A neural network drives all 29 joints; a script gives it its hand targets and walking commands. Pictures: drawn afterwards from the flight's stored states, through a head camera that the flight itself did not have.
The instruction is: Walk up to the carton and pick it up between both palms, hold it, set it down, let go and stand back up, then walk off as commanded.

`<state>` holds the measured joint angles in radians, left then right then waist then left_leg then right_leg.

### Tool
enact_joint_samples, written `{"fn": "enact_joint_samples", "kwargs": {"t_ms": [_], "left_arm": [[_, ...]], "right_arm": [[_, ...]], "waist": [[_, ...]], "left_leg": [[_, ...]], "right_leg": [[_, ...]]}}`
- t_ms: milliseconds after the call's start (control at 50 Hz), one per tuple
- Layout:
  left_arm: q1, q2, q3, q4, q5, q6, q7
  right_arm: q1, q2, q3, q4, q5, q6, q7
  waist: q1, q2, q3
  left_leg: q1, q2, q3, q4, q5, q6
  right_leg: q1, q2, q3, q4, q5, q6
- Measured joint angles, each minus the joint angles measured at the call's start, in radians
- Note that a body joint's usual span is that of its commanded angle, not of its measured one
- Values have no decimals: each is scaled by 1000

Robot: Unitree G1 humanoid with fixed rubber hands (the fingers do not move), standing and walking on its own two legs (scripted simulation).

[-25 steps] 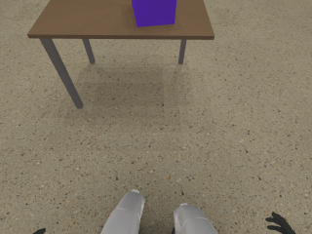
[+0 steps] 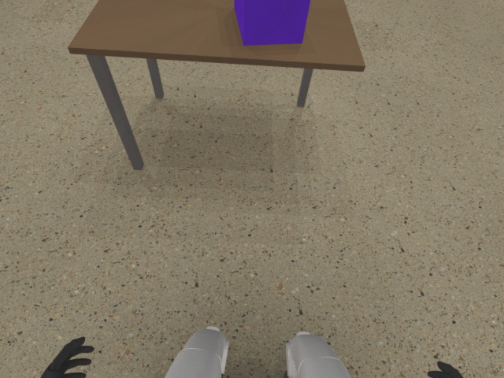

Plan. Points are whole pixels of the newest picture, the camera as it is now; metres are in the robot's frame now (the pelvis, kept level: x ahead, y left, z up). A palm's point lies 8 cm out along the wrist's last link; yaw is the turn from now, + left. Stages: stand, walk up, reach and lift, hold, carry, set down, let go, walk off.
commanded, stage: walk off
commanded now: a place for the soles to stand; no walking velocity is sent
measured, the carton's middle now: out of the picture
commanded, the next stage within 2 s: stand in 0.60 s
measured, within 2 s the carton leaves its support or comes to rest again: neither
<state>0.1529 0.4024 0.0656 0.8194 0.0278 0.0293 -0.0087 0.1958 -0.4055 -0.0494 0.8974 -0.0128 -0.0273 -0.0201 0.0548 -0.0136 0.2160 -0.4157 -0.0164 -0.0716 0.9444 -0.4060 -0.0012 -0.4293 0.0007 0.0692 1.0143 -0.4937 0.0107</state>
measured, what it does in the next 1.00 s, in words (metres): steps on the spot: right foot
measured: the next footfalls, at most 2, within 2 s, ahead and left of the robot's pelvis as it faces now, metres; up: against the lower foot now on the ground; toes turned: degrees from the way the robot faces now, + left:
right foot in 0.20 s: +0.08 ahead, -0.18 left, +0.00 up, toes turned +2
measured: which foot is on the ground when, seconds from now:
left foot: down 0.00-1.00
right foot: up 0.00-0.18, down 0.20-1.00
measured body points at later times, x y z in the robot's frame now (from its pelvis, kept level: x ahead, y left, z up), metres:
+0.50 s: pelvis -0.01 -0.02 +0.00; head +0.03 -0.01 +0.45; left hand +0.09 +0.31 -0.11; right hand +0.10 -0.35 -0.10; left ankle +0.04 +0.10 -0.69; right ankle +0.04 -0.17 -0.68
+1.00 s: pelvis +0.00 -0.03 +0.01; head +0.02 -0.03 +0.46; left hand +0.08 +0.29 -0.11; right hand +0.12 -0.34 -0.11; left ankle +0.04 +0.10 -0.69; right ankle +0.04 -0.18 -0.69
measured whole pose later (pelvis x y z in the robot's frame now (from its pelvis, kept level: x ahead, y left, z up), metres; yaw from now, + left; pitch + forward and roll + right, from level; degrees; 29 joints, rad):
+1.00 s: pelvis +0.00 -0.03 +0.01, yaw +0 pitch -5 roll +0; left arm 0.15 0.39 0.07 0.96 0.02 -0.01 -0.01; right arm 0.16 -0.39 -0.01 0.94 -0.01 -0.04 -0.01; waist 0.05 0.00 0.13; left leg -0.38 -0.03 -0.07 0.89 -0.42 0.00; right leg -0.38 -0.02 0.06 0.89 -0.43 0.03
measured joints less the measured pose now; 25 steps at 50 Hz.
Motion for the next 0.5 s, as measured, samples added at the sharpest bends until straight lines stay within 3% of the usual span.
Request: {"fn": "enact_joint_samples", "kwargs": {"t_ms": [160, 220, 300, 360, 440, 500], "left_arm": [[8, 12, 0, 24, 0, 0, 0], [15, 9, 0, 24, 0, -5, 0], [25, -4, 0, 24, 0, -12, 0], [24, -4, 0, 24, 0, -15, 0], [11, -4, 0, 24, 0, -16, 0], [1, -4, 0, 28, -4, -16, 0]], "right_arm": [[-1, 20, 4, -23, 0, -1, -7], [-8, 19, 2, -22, 1, 3, -11], [-11, 9, -4, -20, 3, 8, -14], [-11, -11, -11, -20, 3, 8, -6], [-8, -27, -23, -12, 3, 5, 2], [-8, -18, -12, -3, 3, -1, 5]], "waist": [[0, 0, 0], [0, 2, 0], [0, 6, -8], [0, 9, -16], [0, 12, -20], [0, 2, -23]], "left_leg": [[-20, 23, 0, -3, 3, -1], [-27, 20, -6, 3, 3, -10], [-27, -40, -32, 71, -75, -10], [-24, -46, -7, 102, -76, -10], [31, -32, 11, -32, -55, -9], [31, -31, 17, -33, -20, 4]], "right_leg": [[5, 0, 0, -6, -2, 0], [38, -1, -2, -78, 41, 3], [37, -18, -5, -75, 50, 8], [31, -28, -7, -75, 50, 8], [29, -28, -10, -74, 51, 21], [31, -24, -8, -74, 6, 22]]}}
